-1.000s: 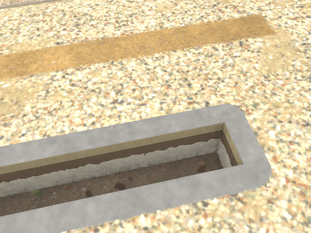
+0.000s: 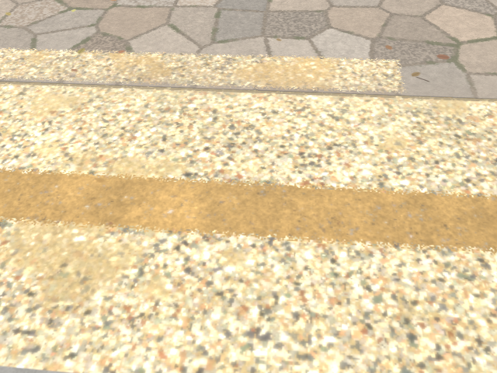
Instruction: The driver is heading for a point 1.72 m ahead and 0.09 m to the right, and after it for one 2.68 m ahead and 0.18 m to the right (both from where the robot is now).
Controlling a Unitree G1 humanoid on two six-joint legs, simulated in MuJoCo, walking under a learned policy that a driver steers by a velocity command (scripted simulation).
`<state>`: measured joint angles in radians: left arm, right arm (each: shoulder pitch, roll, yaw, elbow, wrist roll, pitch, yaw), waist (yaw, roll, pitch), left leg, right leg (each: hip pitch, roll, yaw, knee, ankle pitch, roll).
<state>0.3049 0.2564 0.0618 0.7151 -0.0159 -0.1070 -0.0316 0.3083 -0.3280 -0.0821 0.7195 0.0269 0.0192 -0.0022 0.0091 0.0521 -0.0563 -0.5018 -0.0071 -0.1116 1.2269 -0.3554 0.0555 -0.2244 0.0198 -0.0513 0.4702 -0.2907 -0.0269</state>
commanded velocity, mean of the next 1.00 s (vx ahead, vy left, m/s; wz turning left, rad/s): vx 0.50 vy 0.00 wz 0.01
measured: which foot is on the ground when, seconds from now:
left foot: up 0.00-0.42, down 0.44-1.00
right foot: down 0.00-0.46, up 0.48-1.00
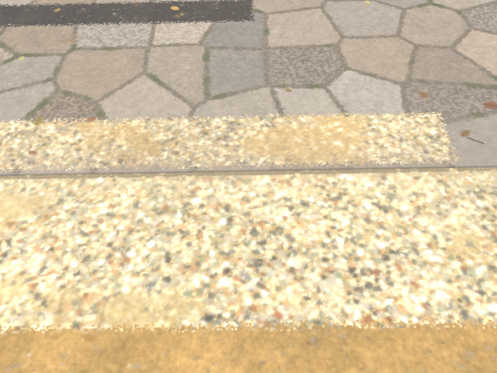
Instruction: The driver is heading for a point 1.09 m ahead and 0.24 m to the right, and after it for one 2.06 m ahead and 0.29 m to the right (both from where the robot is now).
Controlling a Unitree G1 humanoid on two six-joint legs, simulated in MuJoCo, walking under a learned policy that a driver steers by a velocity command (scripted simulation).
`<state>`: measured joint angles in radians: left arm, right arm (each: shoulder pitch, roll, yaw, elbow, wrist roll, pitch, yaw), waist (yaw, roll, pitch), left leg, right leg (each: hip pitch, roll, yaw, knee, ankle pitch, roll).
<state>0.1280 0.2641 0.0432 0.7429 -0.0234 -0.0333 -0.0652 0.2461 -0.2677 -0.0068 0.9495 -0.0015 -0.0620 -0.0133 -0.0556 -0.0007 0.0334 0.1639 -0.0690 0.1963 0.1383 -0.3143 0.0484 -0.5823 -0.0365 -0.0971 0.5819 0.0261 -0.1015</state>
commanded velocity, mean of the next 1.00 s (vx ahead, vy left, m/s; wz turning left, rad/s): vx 0.50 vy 0.00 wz -0.48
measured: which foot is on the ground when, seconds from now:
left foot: down 0.00-0.08, up 0.10-0.50, down 0.52-1.00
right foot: up 0.00-0.04, down 0.06-0.52, up 0.54-1.00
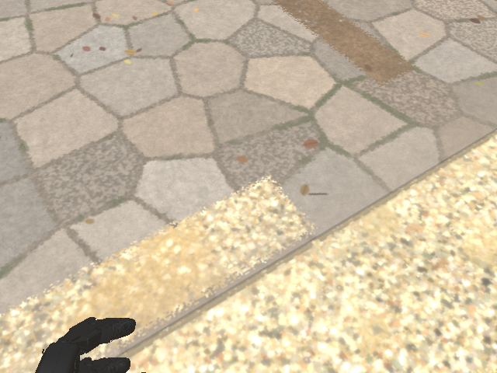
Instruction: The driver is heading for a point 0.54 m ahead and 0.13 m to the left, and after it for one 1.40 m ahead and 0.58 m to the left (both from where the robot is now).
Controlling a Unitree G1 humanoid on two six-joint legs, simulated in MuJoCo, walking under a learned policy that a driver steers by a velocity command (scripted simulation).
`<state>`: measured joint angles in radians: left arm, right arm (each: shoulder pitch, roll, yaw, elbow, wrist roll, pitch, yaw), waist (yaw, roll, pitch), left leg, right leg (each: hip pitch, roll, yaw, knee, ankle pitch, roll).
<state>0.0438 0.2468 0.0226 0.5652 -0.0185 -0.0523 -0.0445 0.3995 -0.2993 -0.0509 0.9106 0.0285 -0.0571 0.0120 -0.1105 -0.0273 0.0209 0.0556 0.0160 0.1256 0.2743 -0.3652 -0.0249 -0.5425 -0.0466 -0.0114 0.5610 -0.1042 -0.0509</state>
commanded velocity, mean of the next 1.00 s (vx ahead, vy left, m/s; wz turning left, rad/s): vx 0.39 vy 0.00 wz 0.39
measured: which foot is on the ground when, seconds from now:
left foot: down 0.00-0.04, up 0.06-0.54, down 0.56-1.00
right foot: up 0.00-0.00, down 0.02-0.58, up 0.60-1.00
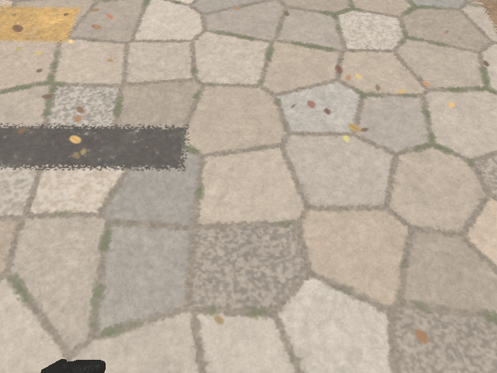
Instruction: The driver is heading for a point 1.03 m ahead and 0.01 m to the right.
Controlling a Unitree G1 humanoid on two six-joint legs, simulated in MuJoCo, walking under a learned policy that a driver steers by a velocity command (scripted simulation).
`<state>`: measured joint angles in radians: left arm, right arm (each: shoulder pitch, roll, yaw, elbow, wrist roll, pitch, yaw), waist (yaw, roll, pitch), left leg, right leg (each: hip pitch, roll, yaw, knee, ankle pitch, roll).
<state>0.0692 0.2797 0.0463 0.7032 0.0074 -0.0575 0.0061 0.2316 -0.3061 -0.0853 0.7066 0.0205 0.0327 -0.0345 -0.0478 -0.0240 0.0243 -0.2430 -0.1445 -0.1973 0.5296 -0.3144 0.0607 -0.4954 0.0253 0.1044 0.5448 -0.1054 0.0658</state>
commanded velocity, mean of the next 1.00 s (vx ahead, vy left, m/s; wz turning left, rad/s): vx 0.02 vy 0.00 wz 0.17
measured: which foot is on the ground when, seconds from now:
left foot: down 0.00-0.02, up 0.04-0.42, down 0.44-1.00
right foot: up 0.00-0.00, down 0.02-0.44, up 0.46-0.72, down 0.74-0.94, up 0.96-1.00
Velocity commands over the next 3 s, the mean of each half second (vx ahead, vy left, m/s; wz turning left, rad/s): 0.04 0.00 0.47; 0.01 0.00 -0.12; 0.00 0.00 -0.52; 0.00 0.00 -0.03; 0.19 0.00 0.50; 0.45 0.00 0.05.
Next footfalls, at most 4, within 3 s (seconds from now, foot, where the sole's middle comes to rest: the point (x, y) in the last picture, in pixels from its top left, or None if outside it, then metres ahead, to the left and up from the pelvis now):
0.02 right None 0.15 -0.12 -0.77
0.44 left None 0.05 0.13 -0.77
0.74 right None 0.09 -0.11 -0.77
1.18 right None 0.06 -0.13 -0.77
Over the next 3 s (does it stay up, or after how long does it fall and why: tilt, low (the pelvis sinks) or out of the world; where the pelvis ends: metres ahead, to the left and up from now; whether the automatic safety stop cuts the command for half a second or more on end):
stays up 0.39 0.07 -0.01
